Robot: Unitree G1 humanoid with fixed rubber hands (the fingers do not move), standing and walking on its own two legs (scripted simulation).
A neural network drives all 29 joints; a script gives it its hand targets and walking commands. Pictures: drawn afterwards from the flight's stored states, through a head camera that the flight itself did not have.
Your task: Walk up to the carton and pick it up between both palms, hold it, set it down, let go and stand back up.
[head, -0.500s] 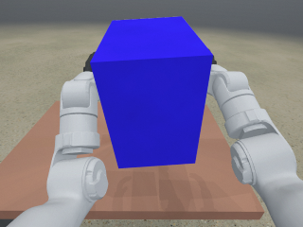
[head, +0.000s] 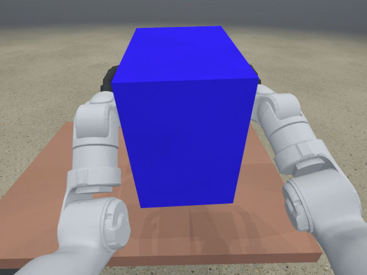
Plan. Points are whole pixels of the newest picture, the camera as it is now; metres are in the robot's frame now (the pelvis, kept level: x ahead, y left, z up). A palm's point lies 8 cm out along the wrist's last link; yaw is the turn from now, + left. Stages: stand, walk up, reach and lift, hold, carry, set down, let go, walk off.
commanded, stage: hold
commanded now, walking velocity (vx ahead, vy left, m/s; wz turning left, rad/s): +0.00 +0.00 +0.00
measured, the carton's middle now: (182, 112) +0.38 +0.00 +0.25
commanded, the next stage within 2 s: none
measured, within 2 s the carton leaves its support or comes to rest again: neither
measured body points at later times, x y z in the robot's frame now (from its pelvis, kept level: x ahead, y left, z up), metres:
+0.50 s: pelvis -0.01 +0.00 +0.00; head -0.10 +0.01 +0.44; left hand +0.38 +0.14 +0.31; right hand +0.38 -0.15 +0.30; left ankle +0.01 +0.12 -0.75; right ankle +0.00 -0.10 -0.75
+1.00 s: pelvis +0.00 +0.00 +0.00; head -0.09 +0.02 +0.44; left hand +0.38 +0.14 +0.30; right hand +0.39 -0.14 +0.30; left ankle +0.01 +0.12 -0.75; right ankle +0.00 -0.10 -0.75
